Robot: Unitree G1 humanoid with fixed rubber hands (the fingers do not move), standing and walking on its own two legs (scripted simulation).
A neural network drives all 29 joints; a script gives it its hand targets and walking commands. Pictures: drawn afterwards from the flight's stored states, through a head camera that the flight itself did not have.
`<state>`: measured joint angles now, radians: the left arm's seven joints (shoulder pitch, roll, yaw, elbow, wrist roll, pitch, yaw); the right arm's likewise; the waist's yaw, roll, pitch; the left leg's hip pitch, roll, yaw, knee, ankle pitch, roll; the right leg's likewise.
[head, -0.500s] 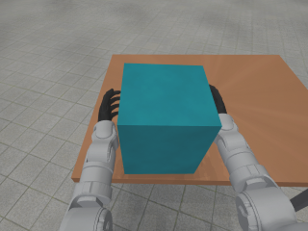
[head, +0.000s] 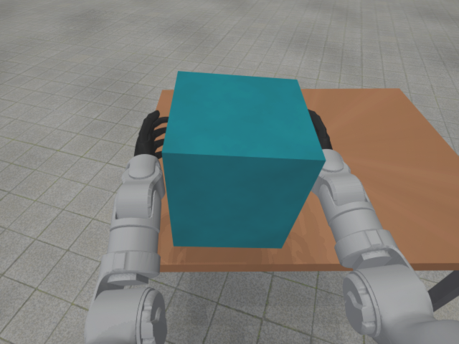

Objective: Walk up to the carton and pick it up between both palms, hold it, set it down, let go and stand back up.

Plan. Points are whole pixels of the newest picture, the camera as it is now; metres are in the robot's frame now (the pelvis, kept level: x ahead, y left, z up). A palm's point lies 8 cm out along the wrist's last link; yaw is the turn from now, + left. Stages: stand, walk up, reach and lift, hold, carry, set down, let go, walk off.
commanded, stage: reach and lift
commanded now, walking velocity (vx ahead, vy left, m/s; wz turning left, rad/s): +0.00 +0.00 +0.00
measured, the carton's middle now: (233, 165) +0.39 +0.01 +0.12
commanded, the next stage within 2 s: hold in 1.26 s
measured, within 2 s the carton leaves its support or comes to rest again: neither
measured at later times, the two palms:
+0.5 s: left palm (144, 143) +0.38 +0.16 +0.18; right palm (322, 140) +0.39 -0.14 +0.18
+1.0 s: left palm (142, 132) +0.39 +0.16 +0.20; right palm (322, 128) +0.40 -0.14 +0.19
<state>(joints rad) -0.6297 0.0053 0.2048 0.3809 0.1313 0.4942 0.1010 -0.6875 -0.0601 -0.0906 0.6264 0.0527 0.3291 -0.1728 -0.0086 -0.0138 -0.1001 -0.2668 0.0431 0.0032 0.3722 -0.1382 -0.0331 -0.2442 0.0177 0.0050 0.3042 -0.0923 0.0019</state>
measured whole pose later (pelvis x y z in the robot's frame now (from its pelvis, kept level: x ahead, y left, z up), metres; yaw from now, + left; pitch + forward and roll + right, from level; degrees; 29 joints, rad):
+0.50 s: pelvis +0.00 +0.00 +0.00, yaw +0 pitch +1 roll -1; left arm -0.70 0.01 0.27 0.34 0.18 0.59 0.05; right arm -0.76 -0.07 -0.07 0.62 0.10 0.40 -0.20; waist -0.03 -0.02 -0.10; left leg -0.27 0.04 0.00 0.38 -0.14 -0.03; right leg -0.24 0.02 0.01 0.30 -0.09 0.00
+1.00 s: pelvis +0.00 +0.00 +0.00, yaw +0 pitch +2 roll -1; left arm -0.75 0.02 0.30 0.32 0.20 0.66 0.03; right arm -0.82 -0.08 -0.08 0.62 0.12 0.44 -0.20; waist -0.04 -0.02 -0.10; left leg -0.26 0.04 0.00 0.37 -0.14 -0.03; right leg -0.24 0.02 0.00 0.31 -0.10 0.00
